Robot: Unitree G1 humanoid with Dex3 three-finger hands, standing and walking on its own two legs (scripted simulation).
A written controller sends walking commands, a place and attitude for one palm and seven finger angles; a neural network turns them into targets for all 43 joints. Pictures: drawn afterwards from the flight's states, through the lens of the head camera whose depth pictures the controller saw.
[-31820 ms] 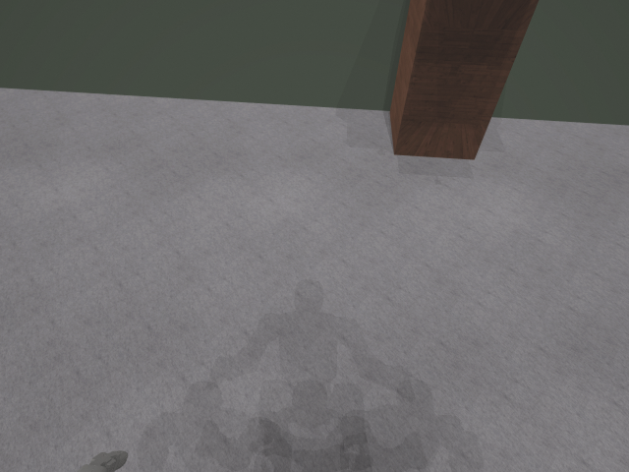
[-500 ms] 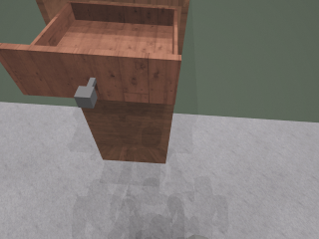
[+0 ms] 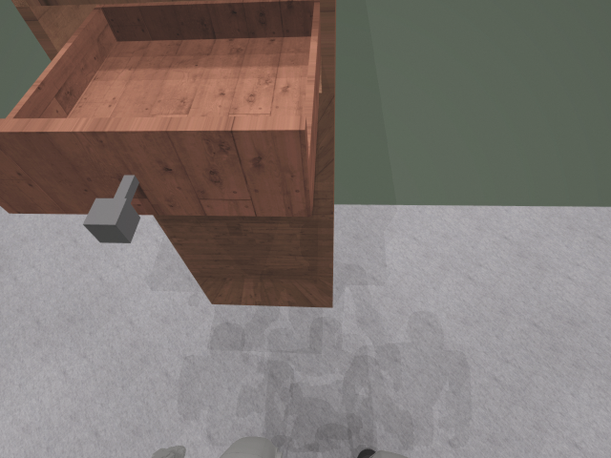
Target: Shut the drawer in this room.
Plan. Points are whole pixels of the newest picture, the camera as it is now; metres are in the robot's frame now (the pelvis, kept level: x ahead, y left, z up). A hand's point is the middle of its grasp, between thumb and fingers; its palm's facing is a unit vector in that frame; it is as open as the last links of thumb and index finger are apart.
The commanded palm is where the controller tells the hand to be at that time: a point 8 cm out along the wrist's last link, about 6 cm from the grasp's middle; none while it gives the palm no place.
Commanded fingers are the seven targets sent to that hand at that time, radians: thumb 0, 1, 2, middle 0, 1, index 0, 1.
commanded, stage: come to a stop and stand still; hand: left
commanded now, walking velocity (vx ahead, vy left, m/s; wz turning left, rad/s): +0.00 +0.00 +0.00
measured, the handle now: (119, 206) +0.33 +0.21 +0.18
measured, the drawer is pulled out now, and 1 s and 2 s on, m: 0.25 0.25 0.25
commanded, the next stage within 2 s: look again from close up in 0.76 s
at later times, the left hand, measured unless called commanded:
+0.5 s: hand out of the picture -0.04 +0.26 -0.17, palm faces +0.04 -0.96 -0.27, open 7.4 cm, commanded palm none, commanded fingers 0.00 0.90 0.90 -0.20 -0.30 -0.20 -0.30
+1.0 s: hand out of the picture -0.06 +0.22 -0.17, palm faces +0.04 -0.98 -0.20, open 7.4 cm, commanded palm none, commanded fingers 0.00 0.90 0.90 -0.20 -0.30 -0.20 -0.30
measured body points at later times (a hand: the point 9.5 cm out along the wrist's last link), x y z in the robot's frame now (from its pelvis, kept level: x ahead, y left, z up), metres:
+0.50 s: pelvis -0.06 +0.06 -0.01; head -0.08 +0.04 +0.44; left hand -0.04 +0.31 -0.15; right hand -0.01 -0.17 -0.16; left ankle -0.05 +0.15 -0.74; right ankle +0.04 -0.07 -0.74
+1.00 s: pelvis -0.06 +0.05 +0.00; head -0.08 +0.03 +0.44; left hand -0.06 +0.27 -0.16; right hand -0.07 -0.16 -0.17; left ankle -0.05 +0.15 -0.74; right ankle +0.04 -0.07 -0.74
